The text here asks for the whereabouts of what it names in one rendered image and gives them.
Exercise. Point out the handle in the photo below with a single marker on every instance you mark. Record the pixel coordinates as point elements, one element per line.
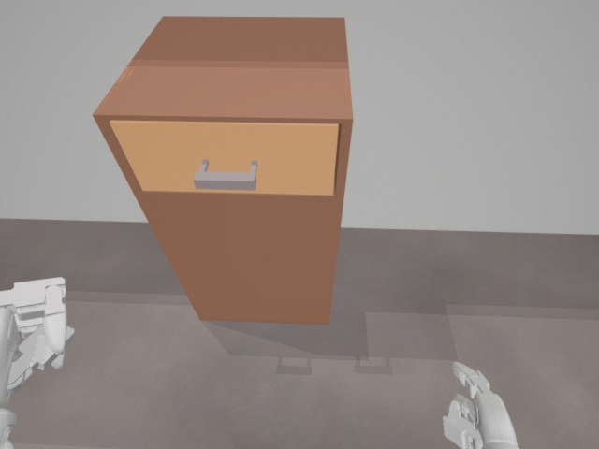
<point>225,180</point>

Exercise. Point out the left robot hand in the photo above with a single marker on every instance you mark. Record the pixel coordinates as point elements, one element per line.
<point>37,309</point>

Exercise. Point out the drawer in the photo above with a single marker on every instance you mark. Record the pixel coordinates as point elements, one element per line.
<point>292,158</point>

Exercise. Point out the right robot hand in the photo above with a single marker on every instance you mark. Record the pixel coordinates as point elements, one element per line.
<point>487,417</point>

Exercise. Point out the cabinet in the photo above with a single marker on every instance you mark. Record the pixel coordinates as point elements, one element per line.
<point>266,258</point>

